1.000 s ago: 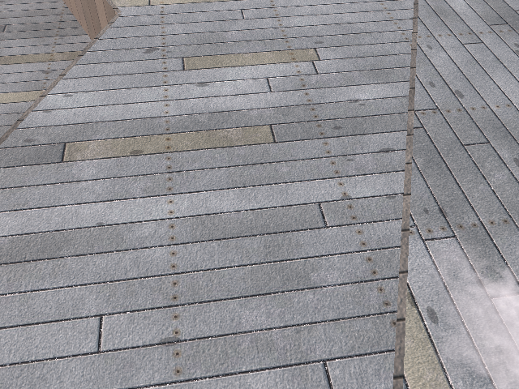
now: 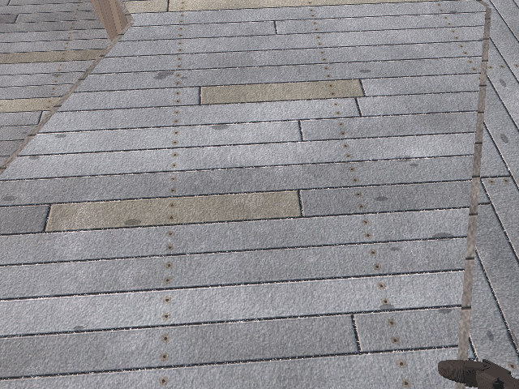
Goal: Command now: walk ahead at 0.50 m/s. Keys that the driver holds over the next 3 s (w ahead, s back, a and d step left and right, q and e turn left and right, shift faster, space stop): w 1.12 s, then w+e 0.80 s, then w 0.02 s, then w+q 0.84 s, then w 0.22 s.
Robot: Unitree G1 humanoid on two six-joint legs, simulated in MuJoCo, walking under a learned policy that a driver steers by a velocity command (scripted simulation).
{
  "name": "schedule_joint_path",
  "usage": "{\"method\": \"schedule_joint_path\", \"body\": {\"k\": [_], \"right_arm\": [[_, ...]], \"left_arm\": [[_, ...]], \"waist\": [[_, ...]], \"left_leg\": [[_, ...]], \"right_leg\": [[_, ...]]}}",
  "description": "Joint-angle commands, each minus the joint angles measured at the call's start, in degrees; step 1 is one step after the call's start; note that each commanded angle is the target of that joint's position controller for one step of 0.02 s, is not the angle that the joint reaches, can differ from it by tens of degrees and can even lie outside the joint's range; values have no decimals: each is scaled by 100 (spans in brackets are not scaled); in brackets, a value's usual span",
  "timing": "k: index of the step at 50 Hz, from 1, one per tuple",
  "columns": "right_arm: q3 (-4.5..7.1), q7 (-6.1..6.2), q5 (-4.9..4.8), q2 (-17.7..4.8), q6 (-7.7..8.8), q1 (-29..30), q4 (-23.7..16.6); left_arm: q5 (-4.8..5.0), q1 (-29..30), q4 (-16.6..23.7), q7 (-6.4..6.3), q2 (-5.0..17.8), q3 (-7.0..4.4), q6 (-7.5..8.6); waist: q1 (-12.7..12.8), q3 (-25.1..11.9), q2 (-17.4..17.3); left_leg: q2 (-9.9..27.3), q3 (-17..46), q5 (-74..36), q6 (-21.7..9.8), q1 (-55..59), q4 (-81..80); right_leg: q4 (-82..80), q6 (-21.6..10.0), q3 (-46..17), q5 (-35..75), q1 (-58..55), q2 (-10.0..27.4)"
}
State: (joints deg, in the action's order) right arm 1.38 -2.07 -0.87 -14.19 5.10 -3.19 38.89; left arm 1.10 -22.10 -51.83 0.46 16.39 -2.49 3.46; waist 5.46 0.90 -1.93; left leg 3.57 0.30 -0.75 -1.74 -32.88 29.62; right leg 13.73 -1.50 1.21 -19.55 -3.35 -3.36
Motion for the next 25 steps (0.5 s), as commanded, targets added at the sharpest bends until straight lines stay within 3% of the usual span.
{"method": "schedule_joint_path", "body": {"k": [1,2,3,4,5,6,7,9,12,15,19,22,25], "right_arm": [[282,-22,10,-823,122,-305,-328],[421,33,31,-1120,114,-1233,-67],[545,85,164,-1639,91,-2112,59],[547,76,58,-1585,46,-2361,190],[398,83,29,-1131,19,-2220,158],[340,108,47,-997,1,-1810,102],[291,82,96,-878,4,-1434,97],[252,52,137,-719,71,-1081,67],[291,44,76,-813,152,-1008,207],[333,112,76,-954,127,-1221,383],[361,176,20,-1104,66,-1542,595],[385,191,-26,-1170,-4,-1820,806],[425,234,-52,-1235,-96,-1826,928]], "left_arm": [[3,37,196,-60,1096,-250,-62],[-42,84,257,-71,968,-191,-73],[-130,-225,461,-55,513,-34,9],[-89,-609,377,-16,102,107,128],[56,-188,450,24,791,-68,235],[164,390,656,49,896,-100,290],[69,762,717,28,796,-89,288],[-28,523,670,24,672,-114,193],[-39,492,654,-6,420,-76,21],[-107,1105,858,-7,343,-48,19],[-71,1907,1060,71,231,6,108],[-26,2328,1243,141,300,-4,142],[-30,2376,1339,217,441,-45,182]], "waist": [[-640,-261,647],[-1070,-927,559],[-1181,-1911,-241],[-1086,-2565,-1454],[-1229,-2053,-884],[-1142,-1239,-594],[-972,-605,16],[-594,-369,-225],[-403,-173,-188],[-541,49,-80],[-842,195,-103],[-959,298,-137],[-843,275,-204]], "left_leg": [[-317,-244,453,-318,889,-312],[-222,-175,239,-536,2357,-237],[1155,1628,274,-1194,4708,31],[2019,3917,1206,-1815,5839,-777],[1853,3752,1773,-1567,5508,-1050],[1643,2872,1511,-1364,4700,-1166],[1318,2208,896,-1176,3773,-1410],[1075,1645,-8,-1205,2907,-1698],[955,1126,-164,-1300,2355,-2119],[827,710,-266,-1233,2367,-2292],[661,304,-46,-1010,2451,-2320],[908,391,74,-968,2961,-2143],[1156,498,-275,-835,3496,-1782]], "right_leg": [[986,-725,-602,4525,-170,1605],[2104,-552,-376,4650,359,1308],[4187,-230,-88,2965,2299,741],[5756,1,-354,-1063,3917,-70],[6264,-84,-899,-1158,4544,280],[6224,-130,-691,-722,4742,568],[5796,-138,-535,-259,4585,809],[5302,-31,-577,177,3984,1077],[4785,153,-474,502,3875,1132],[3730,269,-428,1407,4129,1154],[2339,237,-198,2474,3781,904],[1890,131,-251,2420,3865,828],[1609,-90,-273,1845,3799,765]]}}
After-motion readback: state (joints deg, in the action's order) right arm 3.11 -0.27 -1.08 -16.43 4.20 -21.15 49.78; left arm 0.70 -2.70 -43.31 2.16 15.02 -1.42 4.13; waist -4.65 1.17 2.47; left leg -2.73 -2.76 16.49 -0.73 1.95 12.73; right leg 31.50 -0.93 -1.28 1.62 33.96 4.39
